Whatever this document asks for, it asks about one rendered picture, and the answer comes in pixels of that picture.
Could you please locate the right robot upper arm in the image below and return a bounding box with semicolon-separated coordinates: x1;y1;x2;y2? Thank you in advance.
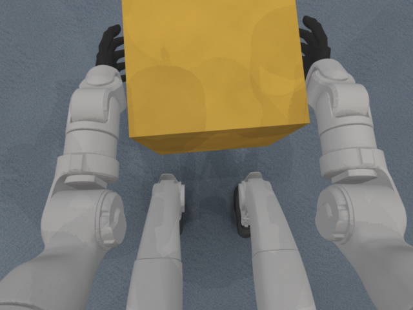
315;184;413;310

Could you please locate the left robot upper arm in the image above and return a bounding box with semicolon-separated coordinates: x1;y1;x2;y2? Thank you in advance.
0;189;126;310

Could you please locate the robot left hand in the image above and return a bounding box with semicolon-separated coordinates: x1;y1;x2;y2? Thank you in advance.
96;25;126;82

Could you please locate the robot thigh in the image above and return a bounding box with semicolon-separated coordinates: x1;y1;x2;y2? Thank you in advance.
126;180;185;310
238;178;316;310

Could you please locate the left robot forearm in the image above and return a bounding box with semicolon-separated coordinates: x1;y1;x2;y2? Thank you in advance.
41;65;126;244

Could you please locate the right robot forearm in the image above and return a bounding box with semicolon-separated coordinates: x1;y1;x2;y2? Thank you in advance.
305;59;407;230

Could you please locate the robot right thigh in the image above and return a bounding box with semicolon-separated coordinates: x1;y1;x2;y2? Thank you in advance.
238;178;316;310

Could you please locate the robot right hand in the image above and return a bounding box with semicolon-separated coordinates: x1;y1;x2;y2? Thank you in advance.
299;15;331;80

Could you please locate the carton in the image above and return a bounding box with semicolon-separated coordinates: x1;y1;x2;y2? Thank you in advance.
122;0;310;155

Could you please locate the robot left thigh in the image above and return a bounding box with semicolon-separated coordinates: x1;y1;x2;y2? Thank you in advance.
126;180;185;310

